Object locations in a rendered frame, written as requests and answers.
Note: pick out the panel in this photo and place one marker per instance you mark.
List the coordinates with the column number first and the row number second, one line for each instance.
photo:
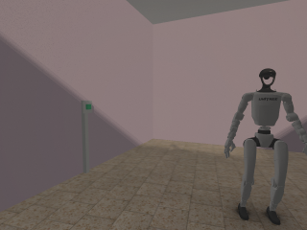
column 85, row 135

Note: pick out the robot left forearm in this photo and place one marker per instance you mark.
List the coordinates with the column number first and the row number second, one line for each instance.
column 299, row 129

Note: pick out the right robot thigh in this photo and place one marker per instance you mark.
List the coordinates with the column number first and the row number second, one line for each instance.
column 250, row 151

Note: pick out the left robot upper arm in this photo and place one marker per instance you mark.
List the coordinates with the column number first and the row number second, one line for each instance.
column 286, row 98

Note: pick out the robot right hand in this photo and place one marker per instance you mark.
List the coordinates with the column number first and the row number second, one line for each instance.
column 228, row 143

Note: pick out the humanoid robot head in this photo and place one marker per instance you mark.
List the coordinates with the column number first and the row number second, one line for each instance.
column 266, row 74

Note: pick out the right robot upper arm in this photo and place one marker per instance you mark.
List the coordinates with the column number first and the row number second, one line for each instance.
column 247, row 97

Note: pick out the robot right forearm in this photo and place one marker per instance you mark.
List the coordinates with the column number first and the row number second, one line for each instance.
column 234, row 127

